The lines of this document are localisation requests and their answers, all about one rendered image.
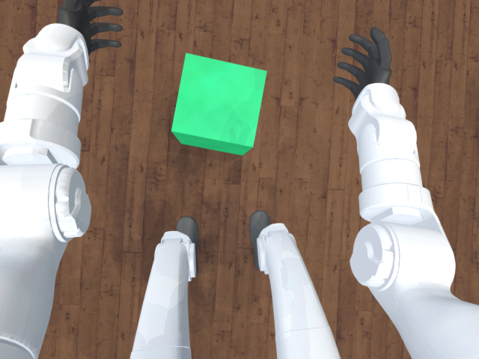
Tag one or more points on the robot right thigh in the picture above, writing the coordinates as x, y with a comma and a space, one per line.
301, 327

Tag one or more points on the robot right forearm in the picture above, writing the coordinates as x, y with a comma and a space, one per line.
392, 189

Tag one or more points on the right robot upper arm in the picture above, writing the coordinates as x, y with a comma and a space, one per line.
409, 271

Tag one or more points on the right robot hand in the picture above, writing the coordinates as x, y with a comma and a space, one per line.
377, 66

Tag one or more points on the carton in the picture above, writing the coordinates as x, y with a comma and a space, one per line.
218, 105

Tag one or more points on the right robot foot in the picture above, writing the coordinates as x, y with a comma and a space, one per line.
258, 221

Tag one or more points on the left robot hand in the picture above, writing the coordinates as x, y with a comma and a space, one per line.
78, 14

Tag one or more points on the left robot upper arm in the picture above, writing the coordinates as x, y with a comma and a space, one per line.
42, 207

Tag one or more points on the robot left forearm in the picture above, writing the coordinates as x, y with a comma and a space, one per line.
45, 100

